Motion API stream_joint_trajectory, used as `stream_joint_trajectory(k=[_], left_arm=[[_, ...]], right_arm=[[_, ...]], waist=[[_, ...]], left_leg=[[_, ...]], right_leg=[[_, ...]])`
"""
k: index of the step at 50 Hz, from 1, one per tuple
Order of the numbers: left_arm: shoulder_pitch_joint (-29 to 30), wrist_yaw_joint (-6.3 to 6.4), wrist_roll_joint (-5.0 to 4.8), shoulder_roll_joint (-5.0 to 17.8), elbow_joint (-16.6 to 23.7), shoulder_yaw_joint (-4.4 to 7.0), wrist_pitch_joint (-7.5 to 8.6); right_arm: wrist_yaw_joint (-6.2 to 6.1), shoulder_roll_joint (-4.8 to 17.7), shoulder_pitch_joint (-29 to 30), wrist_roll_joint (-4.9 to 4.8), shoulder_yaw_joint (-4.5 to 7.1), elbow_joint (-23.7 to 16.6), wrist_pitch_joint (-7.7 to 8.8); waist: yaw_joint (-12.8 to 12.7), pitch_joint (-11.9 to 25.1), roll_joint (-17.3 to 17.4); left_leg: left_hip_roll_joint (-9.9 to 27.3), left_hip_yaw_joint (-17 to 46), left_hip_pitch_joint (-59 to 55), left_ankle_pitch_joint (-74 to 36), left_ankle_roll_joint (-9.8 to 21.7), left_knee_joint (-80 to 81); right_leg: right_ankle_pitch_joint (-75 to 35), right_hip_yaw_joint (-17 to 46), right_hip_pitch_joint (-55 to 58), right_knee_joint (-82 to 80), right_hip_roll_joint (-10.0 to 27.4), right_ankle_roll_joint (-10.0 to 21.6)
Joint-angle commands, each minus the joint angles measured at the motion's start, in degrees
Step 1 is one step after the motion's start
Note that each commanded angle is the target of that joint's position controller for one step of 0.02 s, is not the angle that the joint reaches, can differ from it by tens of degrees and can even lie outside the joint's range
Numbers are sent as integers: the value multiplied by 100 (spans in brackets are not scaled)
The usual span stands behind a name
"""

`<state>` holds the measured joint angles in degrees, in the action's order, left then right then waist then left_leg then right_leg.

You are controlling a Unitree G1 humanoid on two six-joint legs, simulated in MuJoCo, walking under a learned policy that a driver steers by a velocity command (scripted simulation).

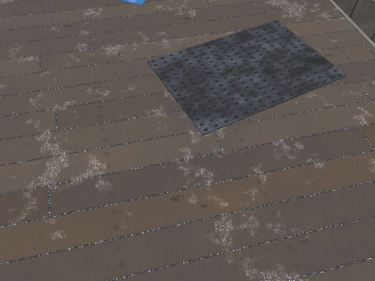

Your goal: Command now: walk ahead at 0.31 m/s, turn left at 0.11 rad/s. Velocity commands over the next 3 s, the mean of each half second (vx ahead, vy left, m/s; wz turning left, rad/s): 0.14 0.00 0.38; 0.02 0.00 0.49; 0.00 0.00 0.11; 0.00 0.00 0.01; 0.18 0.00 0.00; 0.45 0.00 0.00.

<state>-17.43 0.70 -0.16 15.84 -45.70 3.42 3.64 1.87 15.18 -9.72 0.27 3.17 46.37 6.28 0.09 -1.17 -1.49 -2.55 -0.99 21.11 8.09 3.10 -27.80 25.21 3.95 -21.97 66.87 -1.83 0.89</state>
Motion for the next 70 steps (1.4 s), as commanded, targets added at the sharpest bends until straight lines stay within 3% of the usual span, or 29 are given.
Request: stream_joint_trajectory(k=[1, 3, 6, 13, 16, 17, 18, 19, 20, 21, 22, 25, 29, 33, 37, 38, 39, 40, 41, 43, 44, 47, 51, 55, 58, 60, 61, 63, 70], left_arm=[[120, 43, 117, 503, 576, 156, 101], [140, 84, 69, 295, 597, 107, 42], [406, 146, 49, 321, 679, 103, -67], [1360, 119, -2, 416, 929, 144, -154], [1021, 57, -20, 529, 835, 215, -17], [846, 72, 32, 689, 796, 263, 23], [614, 142, 144, 1059, 837, 337, 9], [597, 136, 272, 1207, 823, 365, -96], [587, 125, 179, 939, 851, 322, -123], [763, 127, 148, 650, 913, 235, -124], [1021, 120, 128, 574, 941, 202, -149], [1243, 133, 135, 704, 890, 221, -233], [1156, 186, 117, 869, 815, 292, -292], [1118, 128, 32, 1087, 744, 366, -321], [1033, 90, -131, 1015, 576, 358, -335], [758, 56, -29, 761, 487, 297, -340], [721, 15, 283, 455, 722, 178, -343], [1362, 85, 170, 707, 912, 259, -309], [1455, 129, 12, 884, 886, 318, -337], [1123, 214, 36, 900, 608, 366, -423], [959, 225, 91, 858, 560, 360, -458], [826, 180, 10, 761, 523, 331, -419], [1047, 116, 23, 532, 576, 202, -412], [1029, 73, -22, 620, 564, 194, -396], [718, 25, 26, 480, 432, 140, -314], [564, 47, 147, 937, 453, 187, -274], [785, 23, 84, 1008, 339, 215, -279], [995, -34, 98, 543, 431, 94, -239], [818, 20, 82, 531, 276, 13, -154]], right_arm=[[-9, 560, -180, 29, 73, -210, -13], [-68, 785, -243, 3, 145, -147, -56], [-178, 1200, -326, -92, 303, -158, -217], [-336, 1098, -503, -176, 339, -165, -534], [-386, 1044, -140, -211, 334, -374, -631], [-400, 876, -151, -189, 284, -457, -639], [-394, 538, -327, -72, 182, -556, -629], [-380, 425, -886, -92, 151, -641, -593], [-351, 929, -1028, -56, 258, -542, -583], [-344, 1205, -863, -119, 371, -483, -641], [-374, 1179, -806, -139, 403, -434, -746], [-361, 838, -562, -153, 329, -619, -925], [-274, 642, -172, -134, 240, -957, -919], [-151, 756, -38, -129, 264, -1145, -944], [-93, 852, -497, -97, 374, -1049, -981], [-161, 1201, -664, -89, 481, -1058, -968], [-262, 1828, -615, -64, 570, -1267, -956], [-188, 1744, -780, 175, 538, -1327, -824], [-163, 1573, -526, 188, 474, -1303, -714], [-218, 1120, 53, -7, 329, -1336, -653], [-259, 1024, 190, -35, 267, -1353, -663], [-313, 857, 144, 41, 179, -1299, -639], [-328, 892, 67, 32, 172, -1193, -647], [-235, 915, 90, 42, 151, -1063, -670], [-206, 712, 201, -45, 50, -928, -662], [-182, 533, -159, 114, -11, -839, -553], [-159, 439, -341, 110, -8, -823, -522], [-184, 695, 137, 95, 50, -786, -564], [-248, 484, 46, 53, 49, -636, -669]], waist=[[-64, 501, 541], [-123, 624, 685], [-95, 875, 709], [140, 560, 865], [-163, 539, 930], [-186, 665, 775], [-98, 1078, -159], [187, 1219, -1441], [96, 1258, -1160], [66, 1042, -703], [144, 871, -449], [141, 504, -608], [-25, 708, -769], [-93, 760, -856], [172, 683, -626], [120, 639, 295], [-101, 566, 2096], [464, 902, 1607], [306, 652, 1098], [30, 522, 824], [-69, 537, 816], [-94, 639, 949], [74, 588, 918], [166, 353, 978], [-125, 327, 751], [101, 643, 6], [387, 636, -725], [66, 399, -428], [-15, 226, -16]], left_leg=[[1537, 1758, -1428, -3788, 1138, 913], [1350, 1397, -1300, -4383, 1121, 924], [1327, 1351, -1165, -4220, 1052, 903], [1176, 1927, -1079, -2016, 818, 710], [926, 2298, -1038, -1368, 571, 258], [689, 2227, -753, -906, 332, -103], [248, 1686, -39, 626, 35, -1272], [-447, 894, 1190, 3291, -276, -2310], [-39, 824, 1457, 3255, -509, -3474], [103, 814, 1542, 2838, -631, -3987], [204, 751, 1543, 2485, -740, -4130], [303, 426, 1240, 1776, -888, -3861], [464, 208, 826, 1409, -846, -2695], [454, -65, 186, 1236, -629, -1721], [177, -263, -1040, 176, -109, 46], [730, 651, -1776, -1048, 201, 543], [2240, 2656, -2382, -3104, 1075, 513], [2524, 3099, -1775, -2423, 1757, 834], [2178, 2554, -1562, -1792, 1507, 923], [1684, 1906, -1328, -1250, 942, 875], [1579, 1722, -1131, -1226, 916, 953], [1409, 1466, -1192, -1586, 961, 895], [1405, 1544, -1339, -1195, 954, 844], [1410, 1807, -994, -670, 1036, 842], [1190, 1780, -799, -708, 741, 599], [664, 1367, -393, 2, 205, 191], [270, 864, -583, 513, -17, 287], [255, 816, -772, 426, -112, 157], [338, 926, -783, -114, -63, 154]], right_leg=[[-170, 94, -1120, -345, 555, -175], [-333, -78, -889, -1145, 420, -304], [-1051, -113, -584, -1931, 233, -402], [-1429, 124, -392, -3114, 0, -426], [-1935, 86, 376, -4371, -26, -274], [-2654, 234, 1036, -4733, 363, -103], [-4228, 1131, 2028, -4536, 1571, 368], [-5472, 2455, 2608, -4480, 2649, 1414], [-5207, 2684, 2467, -4546, 2844, 1740], [-4832, 2002, 2225, -4504, 2439, 1535], [-4357, 1443, 1945, -4522, 2067, 1280], [-3791, 587, 1168, -4828, 1646, 1151], [-3679, 151, 1339, -4895, 1751, 1237], [-3349, -46, 1330, -4827, 1936, 1167], [-2342, -475, 882, -4009, 1743, 518], [-1369, -1005, 64, -2990, 1329, -7], [1346, -1292, -1572, -1165, 493, -585], [1456, -299, -1770, -274, 257, -531], [947, -126, -1788, 27, 393, -419], [108, -65, -1650, -111, 513, -384], [-212, -100, -1419, -7, 477, -428], [-594, -128, -1079, -346, 424, -523], [-627, -114, -624, -1754, 502, -557], [-370, -230, 72, -2708, 415, -489], [-1646, -296, 1007, -4424, 359, -323], [-3558, 379, 1967, -4357, 1108, -30], [-2902, 384, 1507, -4180, 1134, 271], [-1769, 214, 1051, -4342, 834, 156], [-1682, 29, 974, -4184, 640, 1]])
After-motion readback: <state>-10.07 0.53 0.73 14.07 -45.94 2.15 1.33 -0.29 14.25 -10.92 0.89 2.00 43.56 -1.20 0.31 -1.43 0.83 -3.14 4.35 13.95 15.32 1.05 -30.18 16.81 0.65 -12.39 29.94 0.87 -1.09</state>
